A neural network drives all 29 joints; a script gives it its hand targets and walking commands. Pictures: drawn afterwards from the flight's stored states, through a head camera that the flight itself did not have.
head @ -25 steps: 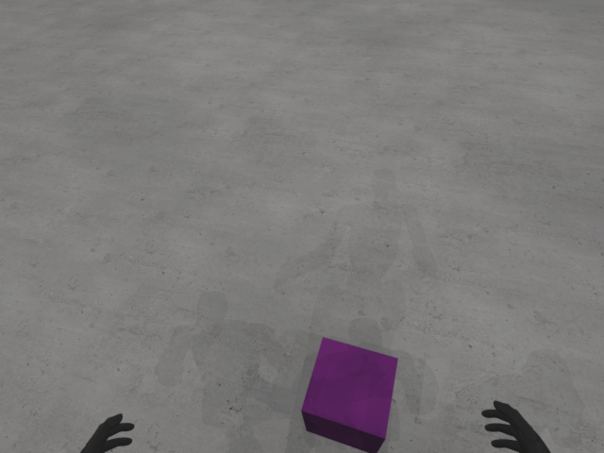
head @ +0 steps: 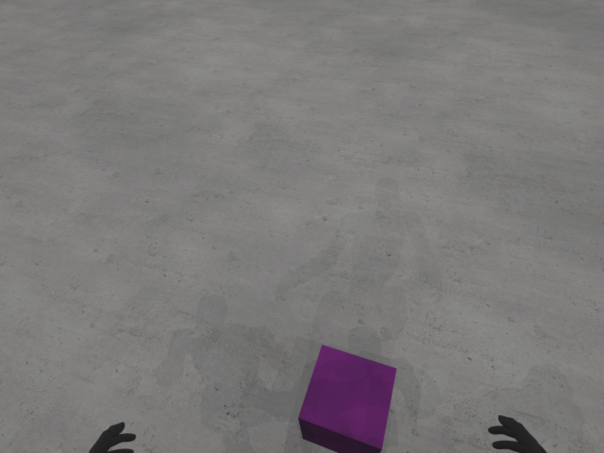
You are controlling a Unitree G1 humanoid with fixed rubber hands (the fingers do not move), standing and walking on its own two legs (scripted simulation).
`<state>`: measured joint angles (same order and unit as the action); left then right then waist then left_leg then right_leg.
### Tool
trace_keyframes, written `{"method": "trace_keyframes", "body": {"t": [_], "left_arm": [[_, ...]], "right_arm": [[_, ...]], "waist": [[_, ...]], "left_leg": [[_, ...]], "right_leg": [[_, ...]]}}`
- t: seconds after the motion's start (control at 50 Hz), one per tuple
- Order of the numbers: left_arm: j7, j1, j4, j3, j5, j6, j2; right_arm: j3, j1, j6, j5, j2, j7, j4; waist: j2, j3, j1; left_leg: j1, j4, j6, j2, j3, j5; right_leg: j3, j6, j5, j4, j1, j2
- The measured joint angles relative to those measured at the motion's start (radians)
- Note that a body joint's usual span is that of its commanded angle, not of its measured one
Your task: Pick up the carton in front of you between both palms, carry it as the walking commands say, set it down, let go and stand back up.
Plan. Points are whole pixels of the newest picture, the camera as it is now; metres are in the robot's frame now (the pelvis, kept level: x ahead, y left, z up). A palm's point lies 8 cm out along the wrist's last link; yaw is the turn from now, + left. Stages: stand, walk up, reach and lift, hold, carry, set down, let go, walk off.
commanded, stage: stand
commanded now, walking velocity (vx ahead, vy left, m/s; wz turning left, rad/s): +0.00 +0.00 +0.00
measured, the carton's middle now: (346, 405) +0.34 -0.09 -0.65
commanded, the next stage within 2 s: none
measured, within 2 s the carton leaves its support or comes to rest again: neither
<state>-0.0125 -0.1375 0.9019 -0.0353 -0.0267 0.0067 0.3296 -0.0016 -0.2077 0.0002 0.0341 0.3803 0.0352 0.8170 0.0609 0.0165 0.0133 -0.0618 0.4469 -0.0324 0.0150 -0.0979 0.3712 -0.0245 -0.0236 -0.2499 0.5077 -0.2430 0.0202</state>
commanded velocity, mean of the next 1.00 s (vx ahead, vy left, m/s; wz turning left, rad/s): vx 0.00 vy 0.00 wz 0.00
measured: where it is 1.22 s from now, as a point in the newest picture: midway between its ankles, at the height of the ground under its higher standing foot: outside the picture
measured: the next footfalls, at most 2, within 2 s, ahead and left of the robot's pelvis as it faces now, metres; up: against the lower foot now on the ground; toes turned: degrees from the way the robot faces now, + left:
none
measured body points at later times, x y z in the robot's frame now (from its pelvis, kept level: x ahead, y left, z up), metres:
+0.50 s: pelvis -0.02 +0.00 +0.00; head -0.02 -0.01 +0.45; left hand +0.09 +0.32 -0.10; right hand +0.08 -0.30 -0.12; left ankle -0.08 +0.15 -0.74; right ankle +0.01 -0.10 -0.74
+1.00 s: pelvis -0.02 +0.00 +0.01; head -0.02 -0.01 +0.46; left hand +0.08 +0.32 -0.10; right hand +0.07 -0.31 -0.12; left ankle -0.08 +0.15 -0.74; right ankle +0.01 -0.10 -0.74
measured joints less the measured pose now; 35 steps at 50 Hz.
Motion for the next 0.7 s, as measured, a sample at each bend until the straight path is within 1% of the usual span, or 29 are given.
{"method": "trace_keyframes", "body": {"t": [0.36,0.7], "left_arm": [[0.007,0.016,0.083,0.005,0.005,-0.002,0.022],[0.009,0.034,0.128,0.015,0.009,-0.004,0.036]], "right_arm": [[0.005,-0.001,-0.009,-0.003,0.012,-0.007,0.084],[0.004,0.014,-0.01,-0.008,0.018,-0.013,0.132]], "waist": [[-0.011,0.009,-0.001],[-0.02,0.019,-0.002]], "left_leg": [[0.02,-0.045,0.004,-0.007,0.002,-0.043],[0.026,-0.066,0.006,-0.011,0.004,-0.064]], "right_leg": [[0.004,0.004,0.045,-0.051,0.024,-0.008],[0.007,0.007,0.068,-0.075,0.031,-0.012]]}}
